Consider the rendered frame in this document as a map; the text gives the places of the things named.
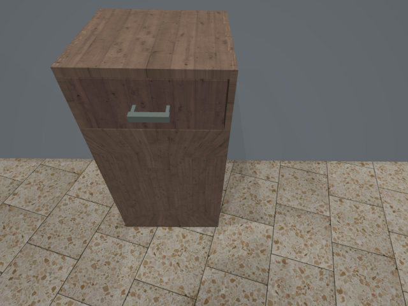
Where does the handle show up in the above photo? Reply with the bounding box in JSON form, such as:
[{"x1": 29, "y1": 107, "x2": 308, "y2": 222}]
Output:
[{"x1": 127, "y1": 105, "x2": 170, "y2": 123}]

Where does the drawer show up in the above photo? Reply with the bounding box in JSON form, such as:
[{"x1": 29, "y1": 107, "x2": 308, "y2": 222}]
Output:
[{"x1": 65, "y1": 76, "x2": 228, "y2": 129}]

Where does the cabinet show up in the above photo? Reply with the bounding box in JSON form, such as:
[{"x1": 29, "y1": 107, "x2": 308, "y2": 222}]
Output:
[{"x1": 50, "y1": 9, "x2": 238, "y2": 227}]

